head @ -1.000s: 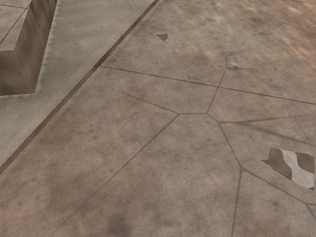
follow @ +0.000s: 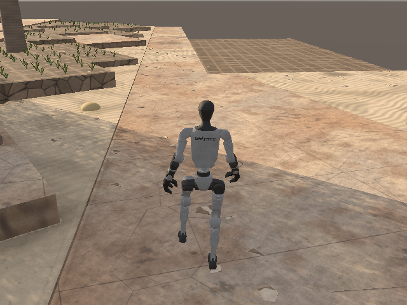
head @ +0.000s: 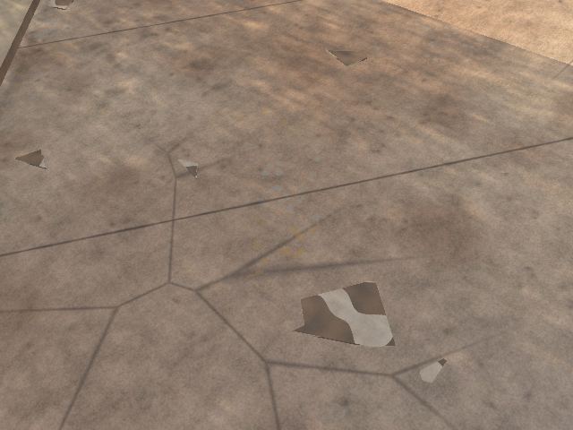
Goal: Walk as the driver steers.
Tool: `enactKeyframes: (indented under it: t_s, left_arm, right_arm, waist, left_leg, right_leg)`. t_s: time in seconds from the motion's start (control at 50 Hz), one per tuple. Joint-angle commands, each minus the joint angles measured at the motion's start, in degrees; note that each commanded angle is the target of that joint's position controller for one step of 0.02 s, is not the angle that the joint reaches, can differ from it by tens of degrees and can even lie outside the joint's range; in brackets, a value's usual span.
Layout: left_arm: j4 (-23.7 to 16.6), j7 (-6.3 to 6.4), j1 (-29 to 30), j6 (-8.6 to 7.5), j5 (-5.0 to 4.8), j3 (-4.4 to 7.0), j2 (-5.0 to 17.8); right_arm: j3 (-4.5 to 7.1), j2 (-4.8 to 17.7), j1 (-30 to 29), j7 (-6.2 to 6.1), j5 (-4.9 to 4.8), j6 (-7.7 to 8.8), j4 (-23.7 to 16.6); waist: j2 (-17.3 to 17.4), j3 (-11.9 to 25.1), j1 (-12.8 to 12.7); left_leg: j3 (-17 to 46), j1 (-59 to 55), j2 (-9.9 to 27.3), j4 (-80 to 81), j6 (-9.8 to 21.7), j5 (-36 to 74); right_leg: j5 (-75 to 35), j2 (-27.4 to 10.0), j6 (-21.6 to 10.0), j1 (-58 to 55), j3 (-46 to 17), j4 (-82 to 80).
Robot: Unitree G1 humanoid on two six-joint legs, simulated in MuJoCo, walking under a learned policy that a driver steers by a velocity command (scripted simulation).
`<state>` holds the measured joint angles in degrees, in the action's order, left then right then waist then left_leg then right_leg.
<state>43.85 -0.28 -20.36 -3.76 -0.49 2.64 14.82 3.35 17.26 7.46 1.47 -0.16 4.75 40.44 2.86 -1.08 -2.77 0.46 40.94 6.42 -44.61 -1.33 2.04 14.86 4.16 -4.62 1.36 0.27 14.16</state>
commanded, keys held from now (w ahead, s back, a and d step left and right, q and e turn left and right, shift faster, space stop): w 0.74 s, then w+q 0.26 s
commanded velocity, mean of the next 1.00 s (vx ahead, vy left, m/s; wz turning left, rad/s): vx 0.49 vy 0.00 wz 0.03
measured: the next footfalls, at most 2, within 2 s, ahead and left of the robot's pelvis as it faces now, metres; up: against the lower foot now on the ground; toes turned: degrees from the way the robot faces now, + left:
left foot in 0.20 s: +0.33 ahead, +0.12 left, +0.00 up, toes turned +1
right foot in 0.70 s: +0.59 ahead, -0.14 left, +0.00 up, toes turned -2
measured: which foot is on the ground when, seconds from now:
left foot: up 0.00-0.18, down 0.20-0.72, up 0.74-1.00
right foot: down 0.00-0.22, up 0.24-0.68, down 0.70-1.00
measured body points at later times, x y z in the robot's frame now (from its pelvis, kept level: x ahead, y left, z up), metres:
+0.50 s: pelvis +0.30 +0.03 +0.00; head +0.33 +0.03 +0.45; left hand +0.48 +0.28 -0.09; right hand +0.35 -0.25 -0.12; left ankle +0.29 +0.12 -0.75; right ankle +0.44 -0.15 -0.68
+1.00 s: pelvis +0.58 -0.05 +0.00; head +0.60 -0.06 +0.45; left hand +0.62 +0.23 -0.11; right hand +0.74 -0.31 -0.11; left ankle +0.69 +0.13 -0.67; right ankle +0.55 -0.14 -0.75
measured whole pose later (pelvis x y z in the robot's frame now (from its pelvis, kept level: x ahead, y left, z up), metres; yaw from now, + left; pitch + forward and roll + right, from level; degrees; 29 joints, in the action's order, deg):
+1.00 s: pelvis +0.58 -0.05 +0.00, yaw +5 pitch +1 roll -1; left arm 46.5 -0.4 -19.1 -5.8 1.0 3.1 14.7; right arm 3.5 17.2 11.1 0.5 -1.4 2.3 45.2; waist 3.0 -0.8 -2.5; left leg 5.5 39.9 5.1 -54.3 -0.4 -4.2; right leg 11.4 2.4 -3.4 4.6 7.9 14.8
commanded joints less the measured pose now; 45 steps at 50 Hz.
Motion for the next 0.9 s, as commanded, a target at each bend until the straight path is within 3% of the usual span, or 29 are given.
enactKeyframes:
  t_s: [0.02,0.08,0.12,0.16,0.18,0.2,0.22,0.24,0.26,0.28,0.3,0.32,0.36,0.4,0.44,0.52,0.58,0.62,0.66,0.68,0.7,0.72,0.74,0.76,0.78,0.8,0.84,0.9]
  left_arm:
    - [-2.0,0.90,-1.2,-0.87,-0.40,2.63,10.5]
    - [-0.3,0.96,-3.8,-0.31,-0.57,2.77,10.7]
    - [0.4,1.22,-4.0,0.21,-0.66,2.99,11.2]
    - [0.4,1.57,-3.4,0.76,-0.38,3.37,12.6]
    - [0.3,1.64,-2.5,1.24,-0.16,3.23,12.8]
    - [-0.3,1.75,-1.8,1.38,0.20,2.61,11.8]
    - [-1.6,1.13,-9.0,0.58,0.43,0.84,5.5]
    - [-0.3,0.66,-8.9,-0.49,0.21,0.21,5.4]
    - [-2.4,0.12,-2.1,-1.32,-1.68,1.68,10.5]
    - [-4.2,-0.09,2.7,-1.88,-2.28,1.43,10.7]
    - [-4.9,-0.05,5.4,-2.10,-1.34,1.31,9.8]
    - [-4.6,0.09,4.7,-1.71,-0.62,1.65,9.4]
    - [-3.3,0.25,0.8,-0.46,-0.50,1.15,6.9]
    - [-3.8,0.67,1.8,0.38,-0.01,0.73,5.8]
    - [-5.1,0.77,5.9,0.21,0.50,0.36,5.3]
    - [-6.9,-0.11,14.4,-0.83,0.11,-0.30,3.9]
    - [-8.4,-0.95,18.5,-1.22,-0.51,-0.02,4.7]
    - [-9.2,-1.53,19.4,-1.42,-0.49,0.40,5.8]
    - [-8.6,-1.78,16.0,-1.61,-0.39,1.07,7.1]
    - [-7.0,-1.60,10.2,-1.65,-0.10,2.09,8.7]
    - [-4.7,-1.07,1.0,-1.57,0.14,3.53,11.8]
    - [-4.3,-0.59,-5.3,-1.29,1.37,4.85,18.3]
    - [-3.6,-0.96,-7.3,-1.05,0.46,4.42,16.2]
    - [-4.0,-1.01,-4.6,-1.12,0.25,3.15,12.2]
    - [-4.5,-0.83,-1.3,-1.12,0.38,2.56,10.3]
    - [-4.6,-0.89,2.2,-1.22,0.68,2.03,8.7]
    - [-4.5,-0.90,5.8,-2.08,1.26,1.53,6.6]
    - [-3.0,-0.60,5.9,-3.28,1.46,2.07,7.3]
  right_arm:
    - [-0.29,1.5,-9.2,1.02,-0.66,1.25,-5.4]
    - [-0.36,1.9,-12.8,2.17,-0.81,1.68,-6.6]
    - [-0.11,2.7,-12.4,2.69,-0.65,1.94,-6.7]
    - [0.88,5.0,-7.6,2.30,-0.33,1.74,-5.7]
    - [1.93,7.1,-0.9,1.75,-0.29,1.56,-4.0]
    - [2.68,9.3,8.4,1.05,0.04,1.35,-2.2]
    - [4.07,14.5,16.1,0.57,1.40,1.12,-1.0]
    - [3.01,10.3,18.2,0.77,-0.03,1.05,0.5]
    - [2.06,7.7,14.6,0.33,-0.86,0.66,0.4]
    - [1.60,6.4,10.2,-0.02,-0.74,0.29,-0.2]
    - [1.20,5.5,7.1,-0.02,-0.21,0.26,-0.1]
    - [0.74,4.2,5.2,0.01,0.53,0.63,-0.4]
    - [0.77,4.2,3.8,0.17,0.55,1.21,-0.1]
    - [1.05,5.3,3.8,0.12,0.09,1.84,1.0]
    - [1.43,6.6,4.8,-0.31,0.04,1.87,1.8]
    - [1.79,8.3,8.3,-0.79,-0.66,1.13,3.2]
    - [2.05,9.3,11.7,-0.76,-1.23,0.25,4.9]
    - [2.26,9.7,12.2,-0.97,-1.41,-0.50,5.7]
    - [2.42,10.2,11.4,-1.27,-1.41,-1.25,6.1]
    - [2.17,9.7,10.6,-1.38,-1.36,-1.59,6.1]
    - [1.13,7.0,11.1,-1.53,-0.61,-1.67,5.7]
    - [-0.74,1.6,16.3,-1.38,0.36,-0.87,3.7]
    - [-1.02,1.7,17.3,-1.15,-0.45,0.29,4.2]
    - [0.42,7.3,13.2,-0.77,-2.16,0.95,3.8]
    - [0.49,7.6,8.8,-0.64,-2.65,1.17,2.7]
    - [0.50,6.9,6.9,-0.79,-1.94,0.92,2.5]
    - [0.93,5.8,8.4,-0.92,-1.53,-0.59,3.2]
    - [0.79,3.5,8.9,-1.23,-1.53,-2.18,3.5]
  waist:
    - [-6.4,-3.0,-1.6]
    - [-6.3,-4.6,-2.1]
    - [-7.0,-3.8,-0.8]
    - [-9.3,0.9,2.1]
    - [-9.6,5.7,6.0]
    - [-9.1,12.3,10.6]
    - [2.6,23.2,8.9]
    - [10.0,29.5,9.8]
    - [6.2,19.5,10.4]
    - [1.8,11.4,8.9]
    - [-2.0,5.3,6.6]
    - [-1.5,3.1,4.3]
    - [0.8,2.5,1.7]
    - [1.1,0.6,1.1]
    - [0.7,-0.5,2.0]
    - [-0.3,-1.2,5.7]
    - [0.3,-1.7,7.3]
    - [0.8,-1.8,6.8]
    - [1.6,-0.4,4.1]
    - [1.0,2.9,0.8]
    - [-1.2,9.7,-3.0]
    - [-13.7,18.7,-2.1]
    - [-20.7,23.0,-2.5]
    - [-13.7,15.6,-3.4]
    - [-10.2,9.9,-2.7]
    - [-7.1,5.8,-1.0]
    - [-9.1,3.1,2.0]
    - [-7.4,1.5,3.1]
  left_leg:
    - [-2.0,-2.9,-2.6,10.1,0.7,7.7]
    - [-1.5,-1.2,-3.6,15.3,2.7,5.7]
    - [-1.6,-2.2,-4.5,16.9,4.4,1.5]
    - [-3.9,-10.0,-7.8,15.9,6.5,-4.8]
    - [-5.6,-19.5,-9.6,16.7,8.3,-5.1]
    - [-1.9,-36.5,-5.3,14.9,11.3,-1.0]
    - [23.1,-62.9,10.9,13.5,21.0,-7.5]
    - [42.1,-69.1,16.6,23.1,24.0,-13.7]
    - [35.5,-62.5,14.2,25.6,20.4,-21.0]
    - [27.7,-52.4,12.2,27.6,18.1,-20.5]
    - [22.8,-42.6,10.1,30.0,17.1,-16.2]
    - [19.2,-36.6,8.1,31.9,16.3,-12.1]
    - [15.2,-30.1,6.4,35.2,17.1,-8.9]
    - [10.9,-26.4,5.9,37.5,17.5,-5.5]
    - [7.4,-26.2,4.8,38.4,17.0,-3.7]
    - [2.5,-28.3,2.7,37.5,14.0,-3.1]
    - [3.9,-34.1,5.4,35.3,13.2,-4.8]
    - [5.1,-38.1,7.4,32.8,12.2,-4.3]
    - [5.3,-40.4,8.1,28.3,10.8,2.1]
    - [3.2,-40.0,5.9,20.7,9.4,10.6]
    - [0.4,-34.8,2.6,8.0,7.3,10.0]
    - [-2.8,-15.4,-4.7,-14.7,3.2,-9.3]
    - [3.2,-2.8,-9.7,-26.1,2.0,-35.0]
    - [6.7,3.5,-6.2,-31.1,2.8,-33.1]
    - [5.5,4.2,-3.5,-30.2,3.6,-28.0]
    - [4.8,2.4,-1.3,-26.8,3.4,-23.5]
    - [5.7,-3.5,0.9,-22.3,2.7,-17.8]
    - [6.5,-3.3,0.6,-19.4,1.3,-13.2]
  right_leg:
    - [-22.7,-13.2,-5.2,2.9,-5.2,-5.8]
    - [-23.4,-16.0,-5.8,-3.3,-6.2,-3.9]
    - [-30.0,-17.5,-5.3,-7.3,-6.6,-0.7]
    - [-49.8,-17.1,-4.3,-10.1,-6.3,6.6]
    - [-58.6,-15.5,-3.3,-9.5,-4.9,15.4]
    - [-53.4,-13.7,-1.8,-0.5,-4.1,27.8]
    - [-28.1,-5.4,2.4,23.9,-2.3,52.6]
    - [16.9,1.4,3.2,33.5,-8.3,63.9]
    - [15.8,-2.7,2.7,40.0,-10.0,67.3]
    - [10.9,-6.0,2.2,40.8,-7.5,64.4]
    - [7.5,-8.3,2.3,39.7,-5.7,59.8]
    - [5.0,-10.3,2.5,36.3,-5.8,56.2]
    - [3.3,-11.5,3.6,31.7,-5.1,53.1]
    - [1.2,-12.4,5.3,32.3,-4.1,48.2]
    - [-5.9,-13.0,6.3,33.8,-3.5,41.1]
    - [-18.8,-10.4,6.6,30.6,-1.0,24.7]
    - [-19.2,-9.4,5.6,31.3,-1.4,19.3]
    - [-15.1,-8.8,4.0,31.6,-1.7,16.9]
    - [-11.2,-7.5,2.3,26.9,-0.5,14.9]
    - [-10.4,-5.7,0.9,18.9,1.2,13.4]
    - [-11.3,-7.8,-1.3,5.2,-0.8,14.8]
    - [-7.9,-22.5,-8.9,-15.8,-23.3,14.3]
    - [2.0,-27.0,-14.0,-22.0,-43.1,4.3]
    - [7.3,-26.0,-11.3,-17.4,-37.0,3.4]
    - [4.8,-24.0,-9.3,-10.3,-28.5,3.0]
    - [0.2,-21.8,-8.1,-3.0,-22.4,1.2]
    - [-6.1,-18.9,-6.8,4.9,-14.7,-2.6]
    - [-14.3,-18.5,-7.1,7.4,-7.3,-5.7]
